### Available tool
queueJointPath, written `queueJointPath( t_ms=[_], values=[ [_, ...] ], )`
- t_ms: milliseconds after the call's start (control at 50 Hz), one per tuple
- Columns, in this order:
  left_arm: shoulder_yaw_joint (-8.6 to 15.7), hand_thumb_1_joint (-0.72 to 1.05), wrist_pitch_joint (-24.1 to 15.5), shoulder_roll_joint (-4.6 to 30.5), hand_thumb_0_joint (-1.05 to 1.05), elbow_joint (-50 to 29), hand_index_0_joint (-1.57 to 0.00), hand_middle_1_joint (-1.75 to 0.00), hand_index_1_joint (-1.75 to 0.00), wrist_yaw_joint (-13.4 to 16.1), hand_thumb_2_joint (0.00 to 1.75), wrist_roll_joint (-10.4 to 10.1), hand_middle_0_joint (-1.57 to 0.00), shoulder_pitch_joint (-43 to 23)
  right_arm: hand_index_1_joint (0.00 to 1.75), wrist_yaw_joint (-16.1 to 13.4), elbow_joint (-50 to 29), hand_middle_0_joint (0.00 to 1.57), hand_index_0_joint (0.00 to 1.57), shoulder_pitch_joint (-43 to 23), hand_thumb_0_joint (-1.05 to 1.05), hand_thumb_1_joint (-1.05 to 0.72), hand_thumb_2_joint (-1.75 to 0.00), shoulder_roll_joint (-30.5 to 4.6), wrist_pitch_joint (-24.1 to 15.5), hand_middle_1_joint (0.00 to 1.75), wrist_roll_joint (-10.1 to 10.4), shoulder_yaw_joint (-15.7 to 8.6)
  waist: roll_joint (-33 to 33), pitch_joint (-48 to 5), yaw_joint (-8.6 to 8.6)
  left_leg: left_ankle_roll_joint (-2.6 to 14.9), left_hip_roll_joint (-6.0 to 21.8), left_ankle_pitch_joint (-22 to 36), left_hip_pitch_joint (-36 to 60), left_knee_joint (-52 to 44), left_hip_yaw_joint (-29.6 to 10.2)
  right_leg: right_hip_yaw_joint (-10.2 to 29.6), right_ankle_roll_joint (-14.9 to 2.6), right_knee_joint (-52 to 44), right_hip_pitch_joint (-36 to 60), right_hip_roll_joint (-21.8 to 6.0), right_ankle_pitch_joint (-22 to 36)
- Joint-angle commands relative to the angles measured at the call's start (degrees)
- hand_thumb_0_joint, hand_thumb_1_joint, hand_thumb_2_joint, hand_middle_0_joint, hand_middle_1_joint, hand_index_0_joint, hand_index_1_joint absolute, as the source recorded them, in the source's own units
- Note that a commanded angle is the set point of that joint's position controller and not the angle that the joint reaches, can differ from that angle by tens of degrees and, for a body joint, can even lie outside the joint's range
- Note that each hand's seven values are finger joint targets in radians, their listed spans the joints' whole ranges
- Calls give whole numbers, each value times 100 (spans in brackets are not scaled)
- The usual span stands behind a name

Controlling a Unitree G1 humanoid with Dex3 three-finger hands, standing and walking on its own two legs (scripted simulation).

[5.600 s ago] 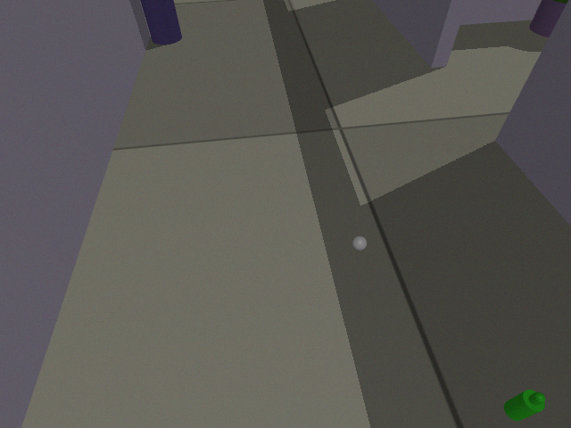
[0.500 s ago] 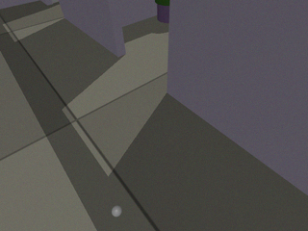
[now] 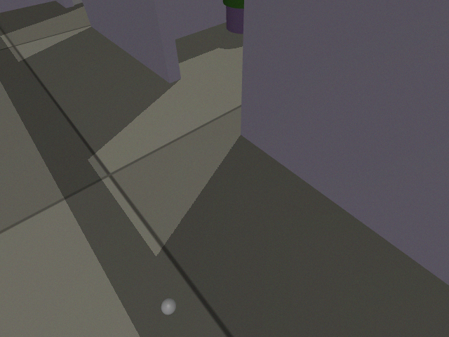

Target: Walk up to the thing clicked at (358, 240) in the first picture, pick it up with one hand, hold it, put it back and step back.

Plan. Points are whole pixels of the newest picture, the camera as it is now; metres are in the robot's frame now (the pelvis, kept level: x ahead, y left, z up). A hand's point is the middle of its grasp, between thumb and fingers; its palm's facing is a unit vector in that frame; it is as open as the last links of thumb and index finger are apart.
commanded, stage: stand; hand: left
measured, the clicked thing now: (168, 306) +0.39 +0.29 -0.75
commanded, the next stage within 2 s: none
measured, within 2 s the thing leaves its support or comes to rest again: neither
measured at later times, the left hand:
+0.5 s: hand out of the picture +0.07 +0.25 -0.16, palm faces -0.03 -0.94 -0.34, open 7.4 cm
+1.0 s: hand out of the picture +0.08 +0.24 -0.16, palm faces -0.03 -0.94 -0.34, open 7.4 cm
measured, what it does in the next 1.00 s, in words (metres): stands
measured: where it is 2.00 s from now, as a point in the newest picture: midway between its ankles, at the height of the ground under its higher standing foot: outside the picture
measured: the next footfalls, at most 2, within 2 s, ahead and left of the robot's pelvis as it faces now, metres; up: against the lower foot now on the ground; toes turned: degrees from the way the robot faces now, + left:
none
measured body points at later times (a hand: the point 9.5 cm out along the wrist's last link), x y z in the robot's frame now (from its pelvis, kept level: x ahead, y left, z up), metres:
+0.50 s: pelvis +0.00 -0.01 +0.00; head +0.00 -0.01 +0.45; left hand +0.07 +0.30 -0.13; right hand +0.06 -0.31 -0.14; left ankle +0.01 +0.12 -0.75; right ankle -0.01 -0.13 -0.75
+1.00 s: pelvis +0.00 -0.01 +0.00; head +0.01 -0.01 +0.45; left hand +0.08 +0.29 -0.13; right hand +0.07 -0.31 -0.13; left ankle +0.01 +0.12 -0.75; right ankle -0.01 -0.13 -0.75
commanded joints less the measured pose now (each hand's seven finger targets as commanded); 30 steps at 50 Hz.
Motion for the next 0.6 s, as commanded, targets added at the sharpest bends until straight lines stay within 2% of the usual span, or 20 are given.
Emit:
queueJointPath(
  t_ms=[0,20,60,160,180,200,260,320,580],
  values=[
    [183,90,-121,1226,0,-317,-20,-30,-30,67,90,2,-20,-159,30,-66,-284,20,20,-233,0,-90,-90,-1229,-113,30,-15,-245,-22,-353,-26,87,743,618,-46,-342,-579,534,-196,-345,-23,-591,205],
    [185,90,-122,1212,0,-317,-20,-30,-30,65,90,12,-20,-177,30,-66,-289,20,20,-241,0,-90,-90,-1226,-109,30,-14,-246,-19,-275,-51,72,704,409,-90,-343,-564,564,-184,-397,-140,-581,98],
    [197,90,-115,1255,0,-336,-20,-30,-30,62,90,4,-20,-174,30,-69,-287,20,20,-202,0,-90,-90,-1241,-115,30,-24,-244,21,-367,-47,76,721,411,-81,-348,-563,600,-211,-353,-68,-603,180],
    [184,90,-103,1232,0,-337,-20,-30,-30,53,90,10,-20,-134,30,-66,-270,20,20,-200,0,-90,-90,-1249,-108,30,-24,-252,-5,-291,-31,79,706,162,-139,-380,-592,596,-213,-361,-190,-567,-70],
    [186,90,-109,1269,0,-349,-20,-30,-30,60,90,14,-20,-144,30,-57,-260,20,20,-179,0,-90,-90,-1196,-108,30,-26,-245,-48,-286,-27,61,716,313,-151,-396,-615,570,-209,-323,-173,-554,-72],
    [175,90,-122,1236,0,-381,-20,-30,-30,57,90,9,-20,-130,30,-56,-269,20,20,-162,0,-90,-90,-1237,-116,30,-35,-250,-1,-433,-25,87,727,539,-83,-310,-571,612,-217,-326,-78,-593,170],
    [169,90,-120,1242,0,-358,-20,-30,-30,57,90,6,-20,-93,30,-68,-240,20,20,-151,0,-90,-90,-1253,-115,30,-27,-249,-31,-420,-37,98,728,482,-57,-293,-571,631,-227,-306,-82,-602,218],
    [177,90,-121,1283,0,-392,-20,-30,-30,72,90,-4,-20,-88,30,-72,-247,20,20,-137,0,-90,-90,-1254,-122,30,-29,-254,-62,-455,-26,74,744,777,-2,-263,-568,612,-228,-256,-94,-589,373],
    [150,90,-119,1265,0,-397,-20,-30,-30,79,90,-11,-20,-69,30,-69,-235,20,20,-49,0,-90,-90,-1242,-109,30,-24,-217,-86,-322,-28,69,747,712,-96,-289,-546,607,-216,-284,-115,-571,327]
  ],
)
